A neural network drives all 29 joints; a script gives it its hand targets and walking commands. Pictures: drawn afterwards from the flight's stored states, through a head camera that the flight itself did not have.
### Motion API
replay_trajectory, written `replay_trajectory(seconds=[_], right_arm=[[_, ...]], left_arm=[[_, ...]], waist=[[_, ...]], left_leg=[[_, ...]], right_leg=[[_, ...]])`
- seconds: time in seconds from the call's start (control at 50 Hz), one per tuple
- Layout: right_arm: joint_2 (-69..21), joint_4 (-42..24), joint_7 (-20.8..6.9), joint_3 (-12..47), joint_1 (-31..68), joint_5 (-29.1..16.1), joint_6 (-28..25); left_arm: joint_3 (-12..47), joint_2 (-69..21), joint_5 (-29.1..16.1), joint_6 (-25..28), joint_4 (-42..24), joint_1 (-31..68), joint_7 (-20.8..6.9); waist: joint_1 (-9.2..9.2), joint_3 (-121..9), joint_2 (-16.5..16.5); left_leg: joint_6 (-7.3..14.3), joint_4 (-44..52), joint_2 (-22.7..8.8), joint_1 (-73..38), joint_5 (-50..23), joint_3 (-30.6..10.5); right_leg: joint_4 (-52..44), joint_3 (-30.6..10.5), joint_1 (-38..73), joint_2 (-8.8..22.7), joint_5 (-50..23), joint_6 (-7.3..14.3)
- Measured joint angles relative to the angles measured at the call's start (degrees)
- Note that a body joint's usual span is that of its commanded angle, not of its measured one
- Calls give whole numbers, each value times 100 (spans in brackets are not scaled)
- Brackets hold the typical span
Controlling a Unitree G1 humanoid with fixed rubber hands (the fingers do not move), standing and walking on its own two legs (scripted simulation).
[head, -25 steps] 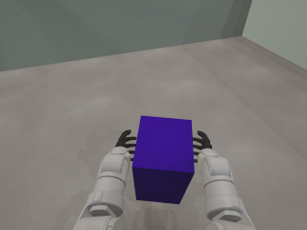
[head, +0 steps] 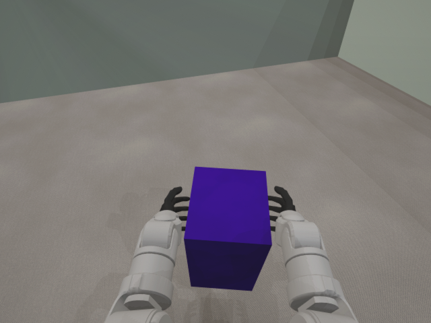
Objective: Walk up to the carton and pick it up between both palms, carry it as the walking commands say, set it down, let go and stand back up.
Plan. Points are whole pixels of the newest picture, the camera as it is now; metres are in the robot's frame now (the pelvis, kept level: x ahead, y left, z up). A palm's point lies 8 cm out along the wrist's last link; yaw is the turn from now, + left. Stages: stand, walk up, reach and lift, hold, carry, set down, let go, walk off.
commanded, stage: reach and lift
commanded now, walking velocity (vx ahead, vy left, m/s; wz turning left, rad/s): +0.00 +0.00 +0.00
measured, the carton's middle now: (225, 233) +0.32 +0.00 -0.03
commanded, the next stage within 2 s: hold in 0.04 s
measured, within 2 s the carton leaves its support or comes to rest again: neither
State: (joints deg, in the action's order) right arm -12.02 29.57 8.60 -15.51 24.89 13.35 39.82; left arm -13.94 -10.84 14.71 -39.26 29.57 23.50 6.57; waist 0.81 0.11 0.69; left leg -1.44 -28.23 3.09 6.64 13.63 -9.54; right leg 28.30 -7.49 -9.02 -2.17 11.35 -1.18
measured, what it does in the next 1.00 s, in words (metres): stands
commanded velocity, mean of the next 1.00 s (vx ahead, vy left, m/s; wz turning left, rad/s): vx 0.00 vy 0.00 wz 0.00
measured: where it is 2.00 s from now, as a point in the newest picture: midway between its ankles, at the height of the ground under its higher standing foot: outside the picture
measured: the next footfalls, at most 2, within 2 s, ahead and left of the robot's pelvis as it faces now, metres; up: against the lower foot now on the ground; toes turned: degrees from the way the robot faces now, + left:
left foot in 1.62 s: -0.03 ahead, +0.10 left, +0.00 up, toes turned -21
right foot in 1.98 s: -0.24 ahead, -0.07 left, +0.00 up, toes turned -48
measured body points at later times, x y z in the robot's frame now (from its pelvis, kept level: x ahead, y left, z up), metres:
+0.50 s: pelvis +0.00 +0.00 +0.00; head -0.06 -0.01 +0.45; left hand +0.32 +0.11 +0.04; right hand +0.31 -0.13 +0.04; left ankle +0.03 +0.14 -0.74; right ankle +0.06 -0.13 -0.74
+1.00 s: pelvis -0.01 +0.00 +0.00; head -0.06 -0.01 +0.45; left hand +0.31 +0.11 +0.04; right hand +0.31 -0.13 +0.03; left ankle +0.03 +0.14 -0.74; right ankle +0.06 -0.13 -0.74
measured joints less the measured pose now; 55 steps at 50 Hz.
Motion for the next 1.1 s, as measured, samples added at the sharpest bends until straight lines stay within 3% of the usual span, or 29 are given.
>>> replay_trajectory(seconds=[1.02, 1.1], right_arm=[[50, -151, -82, 23, -125, -46, 17], [49, -215, -94, 60, -107, -36, 22]], left_arm=[[38, -74, 108, -105, -77, 49, 22], [162, -43, 78, -132, -223, -18, 37]], waist=[[39, -41, 2], [-1, -368, -2]], left_leg=[[-28, 37, -12, 142, -90, -26], [37, -267, -161, 704, 37, 305]], right_leg=[[-42, 60, -117, 5, -75, 18], [221, -1, -677, -22, -28, -9]])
